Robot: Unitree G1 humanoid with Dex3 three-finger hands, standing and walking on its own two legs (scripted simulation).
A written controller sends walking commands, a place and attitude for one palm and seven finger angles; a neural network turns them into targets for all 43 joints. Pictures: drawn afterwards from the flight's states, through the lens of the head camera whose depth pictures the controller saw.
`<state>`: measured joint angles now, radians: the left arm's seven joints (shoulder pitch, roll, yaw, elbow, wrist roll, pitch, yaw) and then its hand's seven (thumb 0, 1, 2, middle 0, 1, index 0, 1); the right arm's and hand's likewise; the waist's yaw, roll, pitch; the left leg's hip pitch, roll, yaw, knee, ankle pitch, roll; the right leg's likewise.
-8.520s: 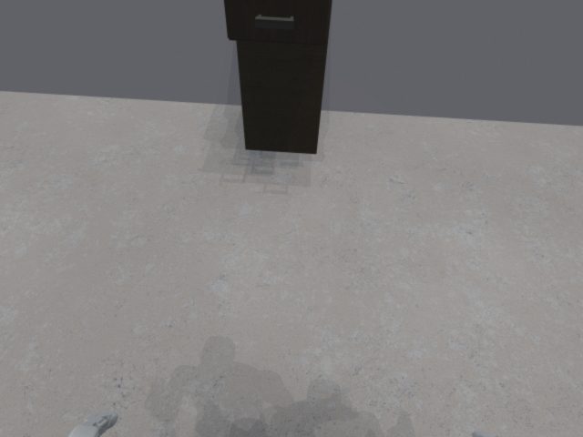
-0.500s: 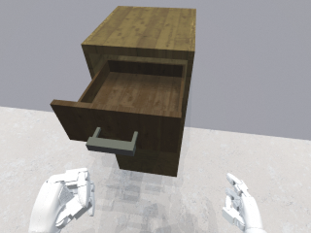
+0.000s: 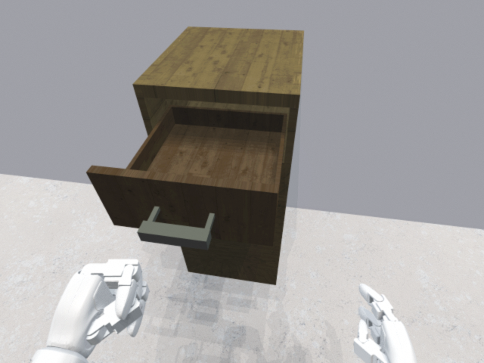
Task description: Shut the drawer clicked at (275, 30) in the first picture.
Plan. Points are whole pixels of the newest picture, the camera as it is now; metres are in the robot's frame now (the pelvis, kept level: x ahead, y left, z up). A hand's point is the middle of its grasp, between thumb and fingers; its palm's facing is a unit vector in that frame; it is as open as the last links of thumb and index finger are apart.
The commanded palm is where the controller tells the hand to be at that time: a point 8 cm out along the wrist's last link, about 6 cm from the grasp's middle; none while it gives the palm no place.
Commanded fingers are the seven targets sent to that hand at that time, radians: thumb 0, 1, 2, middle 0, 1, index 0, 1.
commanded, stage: raise the hand and make a fist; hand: left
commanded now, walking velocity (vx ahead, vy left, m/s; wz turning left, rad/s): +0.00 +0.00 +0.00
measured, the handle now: (179, 224) +0.35 +0.16 +0.04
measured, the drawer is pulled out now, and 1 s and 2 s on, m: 0.28 0.28 0.27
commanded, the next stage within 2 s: bring the fist close to the handle in 0.12 s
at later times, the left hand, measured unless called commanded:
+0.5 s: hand (152, 297) +0.18 +0.14 +0.10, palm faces -0.01 -1.00 -0.07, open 3.3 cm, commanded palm +0.15 +0.19 +0.11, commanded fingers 0.00 0.90 0.90 -1.40 -1.60 -1.40 -1.60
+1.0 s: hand (177, 290) +0.21 +0.12 +0.06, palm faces -0.06 -1.00 -0.05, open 3.3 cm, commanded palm +0.19 +0.18 +0.06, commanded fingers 0.00 0.90 0.90 -1.40 -1.60 -1.40 -1.60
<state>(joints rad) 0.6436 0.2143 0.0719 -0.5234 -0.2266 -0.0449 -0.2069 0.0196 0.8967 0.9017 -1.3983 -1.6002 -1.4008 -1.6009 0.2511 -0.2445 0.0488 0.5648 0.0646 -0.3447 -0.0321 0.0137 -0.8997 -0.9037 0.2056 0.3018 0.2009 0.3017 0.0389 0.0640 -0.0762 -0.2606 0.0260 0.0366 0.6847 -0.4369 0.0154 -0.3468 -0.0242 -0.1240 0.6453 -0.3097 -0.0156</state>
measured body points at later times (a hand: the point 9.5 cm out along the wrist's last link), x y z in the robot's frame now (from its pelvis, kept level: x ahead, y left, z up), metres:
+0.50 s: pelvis +0.00 -0.01 +0.00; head +0.00 -0.02 +0.45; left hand +0.18 +0.20 +0.11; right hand +0.19 -0.22 -0.06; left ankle -0.05 +0.10 -0.72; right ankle +0.02 -0.11 -0.72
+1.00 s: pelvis -0.01 -0.01 -0.01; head +0.03 -0.02 +0.44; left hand +0.21 +0.18 +0.07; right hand +0.17 -0.23 -0.09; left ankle -0.05 +0.10 -0.72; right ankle +0.02 -0.11 -0.72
